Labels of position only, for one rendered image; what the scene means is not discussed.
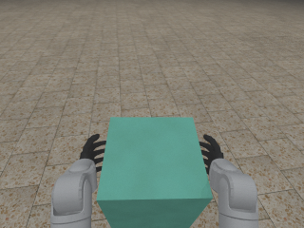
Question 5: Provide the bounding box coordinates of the carton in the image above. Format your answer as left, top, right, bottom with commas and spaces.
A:
96, 117, 213, 228

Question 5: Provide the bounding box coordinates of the right robot hand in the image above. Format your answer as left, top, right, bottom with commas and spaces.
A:
199, 134, 224, 176

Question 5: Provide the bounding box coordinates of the left robot hand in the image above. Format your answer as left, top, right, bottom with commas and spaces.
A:
79, 134, 106, 172

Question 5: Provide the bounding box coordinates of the left robot forearm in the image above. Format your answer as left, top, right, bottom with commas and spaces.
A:
50, 159, 98, 228

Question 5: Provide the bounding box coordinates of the right robot forearm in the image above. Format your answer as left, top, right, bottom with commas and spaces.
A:
209, 158, 259, 228

